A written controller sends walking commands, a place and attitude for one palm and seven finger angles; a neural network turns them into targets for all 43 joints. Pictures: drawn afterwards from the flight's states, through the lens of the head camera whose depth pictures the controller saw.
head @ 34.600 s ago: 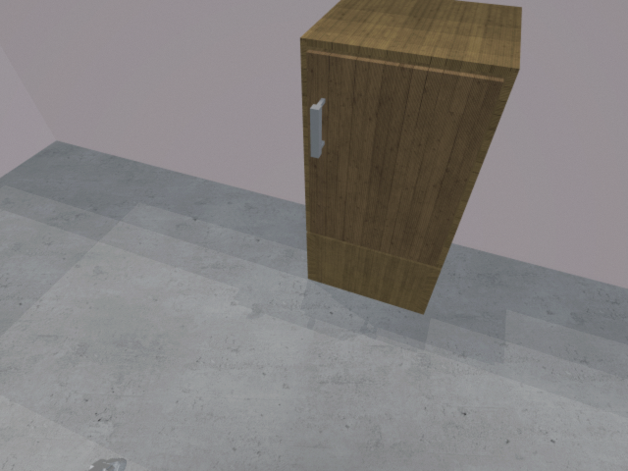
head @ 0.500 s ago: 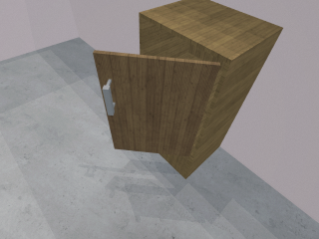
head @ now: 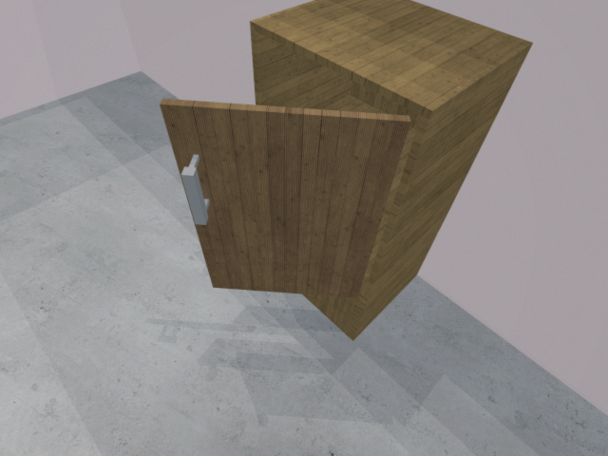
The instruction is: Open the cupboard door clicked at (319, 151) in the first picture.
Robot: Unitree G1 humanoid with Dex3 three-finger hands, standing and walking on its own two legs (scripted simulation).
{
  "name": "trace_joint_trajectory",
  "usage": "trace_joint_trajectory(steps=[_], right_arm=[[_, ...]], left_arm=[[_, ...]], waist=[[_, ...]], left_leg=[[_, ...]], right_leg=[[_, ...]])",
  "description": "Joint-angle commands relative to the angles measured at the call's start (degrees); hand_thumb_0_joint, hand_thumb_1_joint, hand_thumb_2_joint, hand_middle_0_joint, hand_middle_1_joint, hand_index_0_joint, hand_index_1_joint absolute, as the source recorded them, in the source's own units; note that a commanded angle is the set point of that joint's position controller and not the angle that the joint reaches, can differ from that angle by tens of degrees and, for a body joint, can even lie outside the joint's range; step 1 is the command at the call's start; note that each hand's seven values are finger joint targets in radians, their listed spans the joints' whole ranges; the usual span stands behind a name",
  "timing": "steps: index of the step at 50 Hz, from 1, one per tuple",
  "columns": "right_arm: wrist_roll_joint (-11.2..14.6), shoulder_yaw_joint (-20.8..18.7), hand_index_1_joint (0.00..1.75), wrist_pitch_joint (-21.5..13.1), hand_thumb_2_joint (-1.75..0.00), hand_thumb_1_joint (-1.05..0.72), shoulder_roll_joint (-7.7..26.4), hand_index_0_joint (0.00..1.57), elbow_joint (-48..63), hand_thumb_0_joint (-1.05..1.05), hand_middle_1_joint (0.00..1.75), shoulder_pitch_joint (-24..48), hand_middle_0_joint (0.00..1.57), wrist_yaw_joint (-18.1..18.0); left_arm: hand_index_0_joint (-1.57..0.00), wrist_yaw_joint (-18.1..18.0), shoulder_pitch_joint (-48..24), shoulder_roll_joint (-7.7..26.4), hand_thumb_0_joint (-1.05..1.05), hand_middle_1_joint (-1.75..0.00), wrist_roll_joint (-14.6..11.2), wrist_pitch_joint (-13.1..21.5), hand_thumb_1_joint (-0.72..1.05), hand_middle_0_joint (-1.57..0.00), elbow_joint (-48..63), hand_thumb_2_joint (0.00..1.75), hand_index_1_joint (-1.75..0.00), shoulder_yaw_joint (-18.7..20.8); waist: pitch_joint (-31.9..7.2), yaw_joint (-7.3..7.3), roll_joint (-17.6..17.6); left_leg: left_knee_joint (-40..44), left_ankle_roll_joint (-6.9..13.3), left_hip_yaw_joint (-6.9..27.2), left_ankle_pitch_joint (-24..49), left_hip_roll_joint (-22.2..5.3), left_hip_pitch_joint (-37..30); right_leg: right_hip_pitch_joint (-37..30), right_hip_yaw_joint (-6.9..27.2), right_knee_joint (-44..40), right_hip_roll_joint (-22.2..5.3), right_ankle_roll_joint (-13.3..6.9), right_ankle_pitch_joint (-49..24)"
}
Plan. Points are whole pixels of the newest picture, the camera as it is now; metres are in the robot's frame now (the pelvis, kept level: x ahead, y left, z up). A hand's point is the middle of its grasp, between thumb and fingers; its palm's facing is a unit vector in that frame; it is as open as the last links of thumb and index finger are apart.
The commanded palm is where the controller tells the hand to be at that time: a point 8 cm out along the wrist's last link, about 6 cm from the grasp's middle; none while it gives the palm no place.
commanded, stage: look again from close up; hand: left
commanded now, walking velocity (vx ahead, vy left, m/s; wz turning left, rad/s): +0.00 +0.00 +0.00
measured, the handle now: (198, 190) +0.58 +0.25 -0.04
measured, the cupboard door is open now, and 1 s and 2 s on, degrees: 42 42 42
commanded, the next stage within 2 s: shuffle to correct the standing spot in 0.44 s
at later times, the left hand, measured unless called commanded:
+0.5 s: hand out of the picture -0.01 +0.16 -0.17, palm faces +0.00 -0.98 -0.21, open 7.4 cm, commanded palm none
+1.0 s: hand out of the picture +0.01 +0.18 -0.19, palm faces +0.05 -0.98 -0.21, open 7.4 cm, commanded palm none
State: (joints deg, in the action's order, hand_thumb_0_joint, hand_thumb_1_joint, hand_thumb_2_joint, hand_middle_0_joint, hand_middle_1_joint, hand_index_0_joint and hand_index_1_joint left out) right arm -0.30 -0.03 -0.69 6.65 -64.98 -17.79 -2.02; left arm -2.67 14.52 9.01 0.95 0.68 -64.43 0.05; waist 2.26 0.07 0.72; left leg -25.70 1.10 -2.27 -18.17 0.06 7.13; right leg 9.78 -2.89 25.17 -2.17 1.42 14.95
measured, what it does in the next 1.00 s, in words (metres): stands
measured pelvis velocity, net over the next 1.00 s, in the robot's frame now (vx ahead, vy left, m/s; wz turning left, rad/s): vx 0.01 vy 0.00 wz -0.01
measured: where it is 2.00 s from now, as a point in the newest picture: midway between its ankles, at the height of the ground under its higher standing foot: outside the picture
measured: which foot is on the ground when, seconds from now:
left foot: down 0.00-1.00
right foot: down 0.00-1.00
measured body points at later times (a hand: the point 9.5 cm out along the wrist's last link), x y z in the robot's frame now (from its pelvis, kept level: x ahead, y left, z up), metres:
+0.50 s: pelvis -0.02 -0.02 +0.00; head -0.01 -0.03 +0.45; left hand -0.01 +0.21 -0.15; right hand -0.01 -0.24 -0.17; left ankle -0.05 +0.10 -0.74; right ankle -0.02 -0.13 -0.74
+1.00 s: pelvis +0.01 +0.00 -0.02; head +0.04 +0.00 +0.43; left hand +0.01 +0.24 -0.17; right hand -0.01 -0.22 -0.17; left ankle -0.05 +0.10 -0.74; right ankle -0.01 -0.12 -0.74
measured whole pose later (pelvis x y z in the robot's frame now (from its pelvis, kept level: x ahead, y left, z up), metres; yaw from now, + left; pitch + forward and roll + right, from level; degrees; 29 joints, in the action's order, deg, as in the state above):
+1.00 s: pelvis +0.01 +0.00 -0.02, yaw -1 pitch -1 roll +0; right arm -0.9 -0.1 -0.8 8.9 -60.9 -20.2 -1.4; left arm -1.2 17.1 9.4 1.8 -0.3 -60.7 2.1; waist 3.2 1.5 0.5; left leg -34.6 2.2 -4.1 -24.3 0.9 9.4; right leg 14.1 -3.2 37.2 -3.2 -1.0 21.5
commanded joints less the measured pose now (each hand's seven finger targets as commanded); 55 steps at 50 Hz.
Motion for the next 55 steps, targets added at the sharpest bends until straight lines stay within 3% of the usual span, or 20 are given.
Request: trace_joint_trajectory(steps=[1, 4, 9, 12, 28, 30, 34, 37, 39, 41, 43, 45, 46, 48, 49, 50, 51, 52, 54, 55], right_arm=[[-0.6, -0.4, 0.3, -1.9, -0.9, -0.9, 6.2, 0.2, 6.3, 0.0, 0.3, -3.9, 0.2, 0.4], [-0.5, -0.5, 0.3, -2.0, -0.9, -0.9, 7.8, 0.2, 7.0, 0.0, 0.3, -4.3, 0.2, -0.2], [-0.4, -0.3, 0.3, -1.3, -0.9, -0.9, 7.9, 0.2, 7.2, 0.0, 0.3, -2.5, 0.2, -0.1], [-0.4, -0.2, 0.3, -1.3, -0.9, -0.9, 7.9, 0.2, 6.6, 0.0, 0.3, -1.8, 0.2, 0.1], [-0.5, 0.1, 0.3, -1.1, -0.9, -0.9, 7.7, 0.2, 3.3, 0.0, 0.3, -1.5, 0.2, 0.3], [-0.6, 0.0, 0.3, -0.7, -0.9, -0.9, 7.3, 0.2, 3.2, 0.0, 0.3, -1.9, 0.2, 0.5], [-0.8, -0.3, 0.3, 0.2, -0.9, -0.9, 6.5, 0.2, 4.2, 0.0, 0.3, -2.1, 0.2, 1.0], [-0.8, -0.6, 0.3, 0.1, -0.9, -0.9, 6.0, 0.2, 4.8, 0.0, 0.3, -2.9, 0.2, 1.1], [-0.8, -0.7, 0.3, -0.3, -0.9, -0.9, 5.6, 0.2, 4.3, 0.0, 0.3, -4.4, 0.2, 1.1], [-0.8, -0.7, 0.3, -0.7, -0.9, -0.9, 6.0, 0.2, 3.8, 0.0, 0.3, -6.4, 0.2, 1.1], [-1.0, -1.1, 0.3, -1.0, -0.9, -0.9, 8.8, 0.2, 3.9, 0.0, 0.3, -7.8, 0.2, 0.9], [-0.9, -1.4, 0.3, -0.8, -0.9, -0.9, 10.0, 0.2, 4.4, 0.0, 0.3, -8.3, 0.2, 0.2], [-1.0, -1.3, 0.3, -0.7, -0.9, -0.9, 10.0, 0.2, 4.9, 0.0, 0.3, -7.6, 0.2, 0.2], [-0.8, -1.1, 0.3, -0.7, -0.9, -0.9, 9.6, 0.2, 6.6, 0.0, 0.3, -4.3, 0.2, 0.1], [-0.5, -1.3, 0.3, -0.9, -0.9, -0.9, 8.8, 0.2, 8.1, 0.0, 0.3, -2.3, 0.2, 0.2], [-0.4, -1.3, 0.3, -0.9, -0.9, -0.9, 7.2, 0.2, 9.4, 0.0, 0.3, -0.9, 0.2, 0.5], [-0.5, -1.5, 0.3, -0.6, -0.9, -0.9, 7.2, 0.2, 10.8, 0.0, 0.3, 3.1, 0.2, 0.6], [-0.6, -1.8, 0.3, -0.4, -0.9, -0.9, 7.0, 0.2, 11.7, 0.0, 0.3, 5.2, 0.2, 0.6], [-0.2, -2.1, 0.3, -0.1, -0.9, -0.9, 5.9, 0.2, 12.0, 0.0, 0.3, 4.7, 0.2, 1.6], [0.0, -2.3, 0.3, 0.0, -0.9, -0.9, 5.0, 0.2, 11.4, 0.0, 0.3, 3.2, 0.2, 2.1]], left_arm=[[-0.2, -0.6, 4.1, 6.7, 0.0, -0.3, -0.2, 2.0, 0.9, -0.2, 2.8, 0.9, -0.3, 0.7], [-0.2, -0.3, 4.3, 4.5, 0.0, -0.3, -0.3, 1.3, 0.9, -0.2, 3.0, 0.9, -0.3, 0.3], [-0.2, 0.2, 3.0, 4.8, 0.0, -0.3, -0.3, 0.4, 0.9, -0.2, 3.5, 0.9, -0.3, 0.4], [-0.2, 0.4, 3.2, 5.5, 0.0, -0.3, -0.3, 0.4, 0.9, -0.2, 3.6, 0.9, -0.3, 0.5], [-0.2, 0.8, 3.5, 6.5, 0.0, -0.3, -0.3, 1.0, 0.9, -0.2, 3.0, 0.9, -0.3, 0.7], [-0.2, 0.8, 4.2, 7.0, 0.0, -0.3, 0.0, 0.9, 0.9, -0.2, 3.1, 0.9, -0.3, 1.0], [-0.2, 1.0, 5.7, 9.2, 0.0, -0.3, 0.1, 0.7, 0.9, -0.2, 3.8, 0.9, -0.3, 2.3], [-0.2, 0.7, 6.0, 9.8, 0.0, -0.3, 0.4, 0.7, 0.9, -0.2, 4.9, 0.9, -0.3, 3.4], [-0.2, 0.8, 5.1, 9.4, 0.0, -0.3, 0.4, 0.6, 0.9, -0.2, 5.4, 0.9, -0.3, 3.7], [-0.2, 0.9, 4.0, 8.7, 0.0, -0.3, 0.5, 0.3, 0.9, -0.2, 6.1, 0.9, -0.3, 3.8], [-0.2, 1.1, 3.0, 6.3, 0.0, -0.3, 0.5, -0.2, 0.9, -0.2, 6.7, 0.9, -0.3, 3.4], [-0.2, 1.0, 1.9, 3.8, 0.0, -0.3, 0.8, -0.2, 0.9, -0.2, 7.5, 0.9, -0.3, 2.6], [-0.2, 1.1, 2.1, 3.4, 0.0, -0.3, 0.6, 0.0, 0.9, -0.2, 7.4, 0.9, -0.3, 2.5], [-0.2, 1.1, 6.4, 4.0, 0.0, -0.3, 0.4, 0.4, 0.9, -0.2, 6.1, 0.9, -0.3, 3.1], [-0.2, 0.8, 11.1, 6.7, 0.0, -0.3, 0.5, 0.9, 0.9, -0.2, 4.7, 0.9, -0.3, 3.8], [-0.2, 0.6, 14.6, 10.6, 0.0, -0.3, 0.5, 1.0, 0.9, -0.2, 3.3, 0.9, -0.3, 4.8], [-0.2, 0.2, 16.4, 11.5, 0.0, -0.3, 0.5, 1.3, 0.9, -0.2, 2.8, 0.9, -0.3, 5.2], [-0.2, -0.3, 15.5, 10.9, 0.0, -0.3, 1.0, 1.1, 0.9, -0.2, 3.2, 0.9, -0.3, 5.3], [-0.2, -0.3, 8.8, 10.9, 0.0, -0.3, 1.4, 0.7, 0.9, -0.2, 5.7, 0.9, -0.3, 5.3], [-0.2, -0.2, 5.4, 11.0, 0.0, -0.3, 1.5, 0.6, 0.9, -0.2, 7.1, 0.9, -0.3, 5.3]], waist=[[-4.6, -0.35, -5.1], [-4.2, -0.21, -3.0], [3.2, -0.12, 0.0], [3.2, 0.03, 0.8], [0.7, 0.28, 0.0], [1.0, 0.65, 1.4], [4.1, 1.1, 6.2], [4.2, 1.11, 7.4], [3.5, 0.41, 5.1], [2.8, -0.01, 0.7], [2.1, -0.17, -8.8], [3.4, 0.07, -11.1], [3.3, 0.57, -10.1], [1.8, 3.32, -5.7], [-0.4, 5.06, 1.7], [-1.2, 5.67, 11.9], [1.4, 7.02, 14.7], [2.7, 6.88, 10.9], [1.3, 3.66, 10.3], [1.3, 1.86, 9.2]], left_leg=[[-0.5, 0.0, 4.7, 19.8, -5.6, 5.4], [-1.2, 1.2, 5.5, 30.2, -7.1, 2.8], [3.3, 1.4, 5.7, 14.4, -6.0, 6.7], [4.5, 1.3, 5.3, 10.4, -5.4, 6.6], [4.5, 0.4, 3.0, 8.5, -4.9, 3.9], [2.7, 0.5, 1.9, 3.9, -3.9, 4.9], [-4.2, -0.3, -0.9, -3.1, -1.3, 9.5], [-7.5, -0.3, -1.0, -3.5, -1.7, 11.1], [-3.4, -0.3, -1.3, -1.2, -1.7, 7.3], [0.0, 0.2, -0.3, 4.1, -2.2, 4.3], [2.7, 3.4, 5.8, 14.0, -7.8, 2.2], [4.0, 8.0, 10.5, 25.1, -12.3, 0.3], [2.9, 8.7, 10.2, 28.1, -12.4, 0.6], [-4.0, 6.5, 6.0, 29.1, -8.6, 7.3], [-11.9, 3.5, 1.2, 21.2, -4.0, 14.0], [-19.4, 0.5, -2.9, 4.2, 0.2, 22.0], [-27.4, -0.9, -1.5, -15.2, -0.3, 28.0], [-31.4, -1.0, 2.2, -17.1, -2.2, 30.4], [-26.1, -0.9, 4.1, -14.3, -4.1, 25.3], [-19.6, -1.1, 1.9, -10.0, -3.4, 19.2]], right_leg=[[-3.1, 3.4, 4.5, -5.3, -4.2, -19.2], [-1.3, 1.9, 4.8, -3.5, -3.7, -13.7], [1.8, 3.3, 2.0, -3.3, -3.4, -7.2], [1.6, 4.3, 0.8, -3.5, -3.4, -6.5], [0.4, 6.0, -2.0, -4.5, -4.0, -8.1], [0.4, 7.2, -2.8, -5.3, -4.8, -2.6], [2.9, 14.5, -9.0, -10.2, -7.9, 10.1], [3.1, 17.3, -10.0, -13.4, -10.1, 8.1], [4.9, 13.6, -6.4, -12.3, -9.4, 3.3], [5.4, 8.5, -0.4, -8.2, -7.4, 0.7], [7.6, 0.5, 9.1, -2.3, -4.8, 2.8], [12.0, -3.3, 15.1, 1.0, -3.6, 11.1], [11.7, -2.9, 14.6, 0.5, -3.8, 13.0], [1.0, 0.3, 8.2, -1.9, -5.3, 0.3], [-6.6, 9.5, 4.2, -8.7, -7.9, -10.4], [-13.0, 18.8, -0.5, -18.4, -11.7, -23.5], [-13.6, 24.3, -3.3, -24.6, -16.1, -35.3], [-12.6, 23.6, -2.7, -25.4, -17.3, -37.7], [-6.5, 14.2, -1.1, -21.4, -13.5, -31.0], [-1.0, 10.5, -0.6, -19.3, -11.5, -26.9]])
